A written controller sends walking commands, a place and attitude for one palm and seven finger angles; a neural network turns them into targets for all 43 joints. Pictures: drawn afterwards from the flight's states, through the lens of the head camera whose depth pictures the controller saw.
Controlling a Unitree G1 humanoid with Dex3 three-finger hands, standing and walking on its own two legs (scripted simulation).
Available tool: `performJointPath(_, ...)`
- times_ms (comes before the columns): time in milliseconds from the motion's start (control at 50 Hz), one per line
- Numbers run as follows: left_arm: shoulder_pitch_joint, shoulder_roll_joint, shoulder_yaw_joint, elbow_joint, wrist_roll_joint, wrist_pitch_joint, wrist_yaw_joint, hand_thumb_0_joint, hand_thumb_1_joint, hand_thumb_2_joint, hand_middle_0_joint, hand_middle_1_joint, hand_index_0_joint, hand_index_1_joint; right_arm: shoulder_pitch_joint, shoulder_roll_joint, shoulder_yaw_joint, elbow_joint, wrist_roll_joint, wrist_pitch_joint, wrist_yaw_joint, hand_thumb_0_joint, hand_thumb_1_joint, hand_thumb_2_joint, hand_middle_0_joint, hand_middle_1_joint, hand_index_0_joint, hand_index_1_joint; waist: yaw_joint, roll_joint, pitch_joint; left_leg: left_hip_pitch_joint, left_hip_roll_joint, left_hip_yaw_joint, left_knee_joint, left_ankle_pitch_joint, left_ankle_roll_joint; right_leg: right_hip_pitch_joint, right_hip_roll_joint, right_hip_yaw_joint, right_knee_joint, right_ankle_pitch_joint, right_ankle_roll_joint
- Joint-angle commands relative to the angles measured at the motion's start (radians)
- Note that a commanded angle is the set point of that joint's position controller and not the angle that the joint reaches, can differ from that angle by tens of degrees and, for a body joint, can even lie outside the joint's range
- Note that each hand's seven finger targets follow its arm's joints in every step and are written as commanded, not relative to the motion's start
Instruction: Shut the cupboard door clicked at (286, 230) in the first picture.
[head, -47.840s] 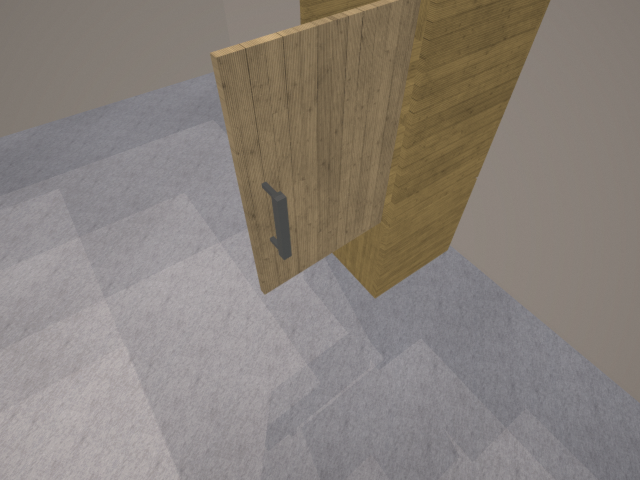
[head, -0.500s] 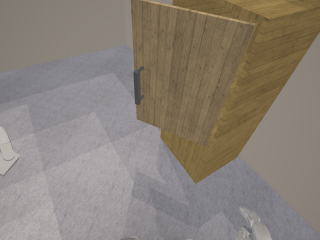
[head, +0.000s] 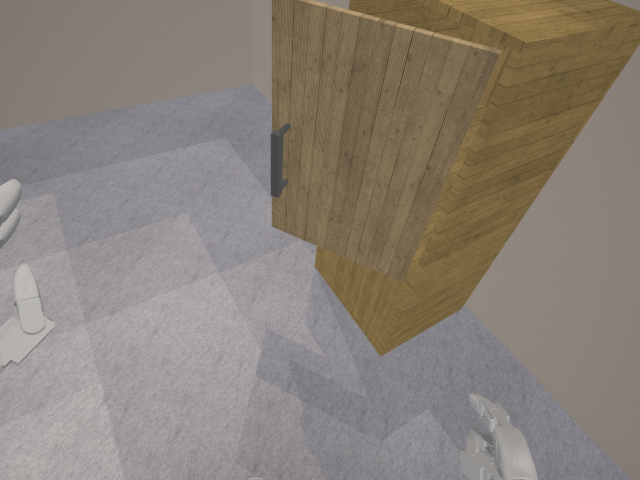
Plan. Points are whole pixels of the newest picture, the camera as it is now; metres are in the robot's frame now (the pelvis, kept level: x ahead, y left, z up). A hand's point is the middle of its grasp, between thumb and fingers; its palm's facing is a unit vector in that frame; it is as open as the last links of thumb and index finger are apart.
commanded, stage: step back with the hand held close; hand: left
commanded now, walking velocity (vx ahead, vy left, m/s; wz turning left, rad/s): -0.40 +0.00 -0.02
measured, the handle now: (281, 161) +0.78 +0.12 -0.07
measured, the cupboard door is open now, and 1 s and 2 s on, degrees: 33 33 33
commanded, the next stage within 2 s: stop stepping back and stand still in 0.68 s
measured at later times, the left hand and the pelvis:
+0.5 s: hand out of the picture +0.12 +0.26 +0.19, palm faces +0.30 -0.87 -0.39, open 7.4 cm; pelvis -0.12 +0.02 -0.01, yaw -4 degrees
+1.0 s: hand out of the picture -0.03 +0.32 +0.20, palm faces +0.36 -0.82 -0.45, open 7.4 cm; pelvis -0.22 +0.07 +0.00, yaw -6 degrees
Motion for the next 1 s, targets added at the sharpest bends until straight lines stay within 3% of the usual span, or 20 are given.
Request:
performJointPath(0, -0.037, 0.228, 0.18, -0.157, -0.015, -0.051, 0.032, 0.0, 0.9, 0.9, -0.2, -0.3, -0.2, -0.3, -0.056, -0.15, -0.054, -0.151, 0.016, -0.021, -0.026, 0.0, -0.9, -0.9, 0.2, 0.3, 0.2, 0.3, -0.006, 0.068, -0.083, 0.127, 0.079, -0.103, -0.177, 0.093, 0.022, -0.015, -0.109, 0.086, -0.141, 0.131, -0.037)
performJointPath(60, -0.024, 0.189, 0.199, -0.118, -0.014, -0.058, 0.01, 0.0, 0.9, 0.9, -0.2, -0.3, -0.2, -0.3, -0.088, -0.194, -0.063, -0.178, 0.008, -0.048, -0.036, 0.0, -0.9, -0.9, 0.2, 0.3, 0.2, 0.3, 0.019, 0.331, -0.068, -0.26, 0.325, -0.377, -0.569, -0.464, 0.127, 0.338, 0.076, -0.05, 0.228, -0.045, 0.011)
performJointPath(80, -0.036, 0.174, 0.188, -0.126, -0.012, -0.048, 0.007, 0.0, 0.9, 0.9, -0.2, -0.3, -0.2, -0.3, -0.076, -0.18, -0.063, -0.168, -0.011, -0.052, -0.039, 0.0, -0.9, -0.9, 0.2, 0.3, 0.2, 0.3, 0.018, 0.291, -0.063, -0.288, 0.358, -0.4, -0.592, -0.482, 0.141, 0.346, 0.071, -0.035, 0.324, -0.089, 0.005)
performJointPath(160, -0.051, 0.128, 0.102, -0.184, -0.036, -0.024, 0.002, 0.0, 0.9, 0.9, -0.2, -0.3, -0.2, -0.3, -0.089, -0.152, -0.059, -0.147, 0.001, -0.081, -0.018, 0.0, -0.9, -0.9, 0.2, 0.3, 0.2, 0.3, 0.033, 0.219, -0.123, 0.032, 0.284, -0.223, -0.503, -0.237, 0.091, 0.156, 0.038, -0.071, 0.217, -0.249, -0.015)
performJointPath(260, -0.12, 0.148, 0.078, -0.259, -0.05, -0.029, 0.014, 0.0, 0.9, 0.9, -0.2, -0.3, -0.2, -0.3, -0.066, -0.141, -0.044, -0.088, -0.014, -0.088, -0.002, 0.0, -0.9, -0.9, 0.2, 0.3, 0.2, 0.3, 0.03, 0.258, -0.198, 0.28, 0.24, -0.178, -0.462, -0.011, -0.028, 0.149, 0.009, -0.078, -0.195, -0.171, -0.045)
performJointPath(340, -0.154, 0.268, 0.189, -0.26, -0.047, -0.054, 0.034, 0.0, 0.9, 0.9, -0.2, -0.3, -0.2, -0.3, -0.062, -0.125, -0.042, -0.063, -0.026, -0.066, -0.005, 0.0, -0.9, -0.9, 0.2, 0.3, 0.2, 0.3, 0.015, 0.118, -0.274, 0.426, 0.148, -0.034, -0.161, 0.205, -0.07, -0.003, -0.167, 0.061, -0.284, -0.031, -0.116)
performJointPath(400, -0.14, 0.234, 0.157, -0.251, -0.056, -0.044, 0.016, 0.0, 0.9, 0.9, -0.2, -0.3, -0.2, -0.3, -0.082, -0.131, -0.056, -0.092, 0.021, -0.075, -0.021, 0.0, -0.9, -0.9, 0.2, 0.3, 0.2, 0.3, -0.012, 0.031, -0.244, 0.571, 0.082, 0.004, -0.11, 0.197, -0.046, -0.15, -0.126, -0.047, -0.235, 0.025, -0.064)
performJointPath(500, 0.028, 0.265, 0.228, -0.177, -0.092, -0.023, -0.007, 0.0, 0.9, 0.9, -0.2, -0.3, -0.2, -0.3, -0.107, -0.148, -0.037, -0.146, -0.003, -0.033, -0.028, 0.0, -0.9, -0.9, 0.2, 0.3, 0.2, 0.3, 0.003, 0.22, -0.055, 0.213, 0.131, -0.109, -0.366, -0.272, -0.092, -0.076, -0.001, -0.118, -0.203, -0.417, -0.098)
performJointPath(600, -0.038, 0.253, 0.174, -0.182, -0.065, -0.027, 0.016, 0.0, 0.9, 0.9, -0.2, -0.3, -0.2, -0.3, -0.023, -0.122, -0.036, -0.089, -0.005, -0.045, -0.022, 0.0, -0.9, -0.9, 0.2, 0.3, 0.2, 0.3, -0.023, -0.13, 0.001, 0.429, 0.011, -0.069, 0.227, -0.049, -0.07, -0.456, -0.335, 0.083, -0.388, -0.354, -0.184)
performJointPath(620, -0.094, 0.231, 0.138, -0.167, -0.052, -0.018, 0.017, 0.0, 0.9, 0.9, -0.2, -0.3, -0.2, -0.3, -0.023, -0.122, -0.029, -0.08, -0.004, -0.044, -0.025, 0.0, -0.9, -0.9, 0.2, 0.3, 0.2, 0.3, -0.036, -0.103, 0.052, 0.389, 0.022, -0.089, 0.168, -0.044, -0.061, -0.431, -0.302, 0.021, -0.319, -0.261, -0.153)
performJointPath(660, -0.256, 0.196, 0.075, -0.165, -0.035, -0.009, 0.01, 0.0, 0.9, 0.9, -0.2, -0.3, -0.2, -0.3, -0.07, -0.158, -0.012, -0.089, -0.001, -0.059, -0.044, 0.0, -0.9, -0.9, 0.2, 0.3, 0.2, 0.3, -0.033, 0.243, 0.151, 0.173, 0.117, -0.234, -0.305, 0.011, -0.015, -0.235, -0.053, -0.098, -0.059, -0.25, -0.019)
performJointPath(700, -0.262, 0.225, 0.123, -0.167, -0.043, -0.041, 0.006, 0.0, 0.9, 0.9, -0.2, -0.3, -0.2, -0.3, -0.099, -0.19, -0.043, -0.098, -0.001, -0.089, -0.039, 0.0, -0.9, -0.9, 0.2, 0.3, 0.2, 0.3, 0.014, 0.366, -0.024, -0.052, 0.275, -0.446, -0.681, -0.498, -0.006, 0.178, 0.101, -0.084, 0.256, -0.371, -0.033)
performJointPath(740, -0.166, 0.269, 0.185, -0.203, -0.054, -0.057, -0.015, 0.0, 0.9, 0.9, -0.2, -0.3, -0.2, -0.3, -0.095, -0.18, -0.063, -0.114, -0.019, -0.08, -0.02, 0.0, -0.9, -0.9, 0.2, 0.3, 0.2, 0.3, 0.034, 0.371, -0.162, -0.062, 0.271, -0.382, -0.69, -0.465, -0.083, 0.299, 0.141, -0.119, 0.343, -0.397, -0.064)
performJointPath(780, -0.022, 0.223, 0.166, -0.305, -0.071, -0.051, -0.035, 0.0, 0.9, 0.9, -0.2, -0.3, -0.2, -0.3, -0.073, -0.124, -0.061, -0.143, -0.012, -0.09, 0.011, 0.0, -0.9, -0.9, 0.2, 0.3, 0.2, 0.3, 0.058, 0.351, -0.301, 0.108, 0.16, -0.136, -0.569, -0.238, -0.109, 0.312, 0.149, -0.19, 0.23, -0.361, -0.064)
performJointPath(820, 0.109, 0.248, 0.207, -0.362, -0.083, -0.034, -0.023, 0.0, 0.9, 0.9, -0.2, -0.3, -0.2, -0.3, -0.061, -0.112, -0.051, -0.157, 0.001, -0.091, 0.029, 0.0, -0.9, -0.9, 0.2, 0.3, 0.2, 0.3, 0.057, 0.323, -0.298, 0.145, 0.059, 0.009, -0.36, -0.209, -0.103, 0.265, 0.077, -0.188, -0.066, -0.324, -0.076)
performJointPath(840, 0.167, 0.297, 0.266, -0.378, -0.085, -0.021, -0.008, 0.0, 0.9, 0.9, -0.2, -0.3, -0.2, -0.3, -0.032, -0.11, -0.051, -0.147, 0.0, -0.08, 0.028, 0.0, -0.9, -0.9, 0.2, 0.3, 0.2, 0.3, 0.044, 0.17, -0.292, 0.207, -0.009, 0.07, -0.135, -0.186, -0.113, 0.152, -0.043, -0.093, -0.229, -0.3, -0.099)
performJointPath(880, 0.045, 0.333, 0.293, -0.399, -0.074, 0.008, 0.014, 0.0, 0.9, 0.9, -0.2, -0.3, -0.2, -0.3, -0.034, -0.133, -0.059, -0.101, -0.022, -0.031, 0.017, 0.0, -0.9, -0.9, 0.2, 0.3, 0.2, 0.3, 0.014, -0.169, -0.053, 0.149, -0.021, -0.083, 0.574, -0.163, -0.091, -0.375, -0.498, 0.34, -0.479, -0.529, -0.284)
performJointPath(900, -0.023, 0.261, 0.247, -0.259, -0.058, 0.037, 0.026, 0.0, 0.9, 0.9, -0.2, -0.3, -0.2, -0.3, -0.01, -0.116, -0.049, -0.091, -0.007, -0.021, 0.005, 0.0, -0.9, -0.9, 0.2, 0.3, 0.2, 0.3, -0.011, -0.15, 0.02, 0.039, 0.025, -0.157, 0.64, -0.14, -0.061, -0.364, -0.458, 0.307, -0.446, -0.605, -0.271)
performJointPath(940, -0.198, 0.21, 0.152, -0.186, -0.03, 0.053, 0.031, 0.0, 0.9, 0.9, -0.2, -0.3, -0.2, -0.3, -0.015, -0.128, -0.032, -0.09, -0.004, -0.011, -0.013, 0.0, -0.9, -0.9, 0.2, 0.3, 0.2, 0.3, -0.036, -0.011, 0.107, 0.063, 0.094, -0.114, 0.45, -0.134, -0.032, -0.323, -0.341, 0.153, -0.368, -0.544, -0.166)
performJointPath(980, -0.239, 0.162, 0.09, -0.007, -0.01, 0.065, 0.048, 0.0, 0.9, 0.9, -0.2, -0.3, -0.2, -0.3, -0.042, -0.13, -0.023, -0.073, -0.001, -0.021, -0.033, 0.0, -0.9, -0.9, 0.2, 0.3, 0.2, 0.3, -0.018, 0.057, 0.14, 0.121, 0.09, -0.047, 0.121, -0.132, 0.001, -0.181, -0.299, 0.094, -0.3, -0.37, -0.148)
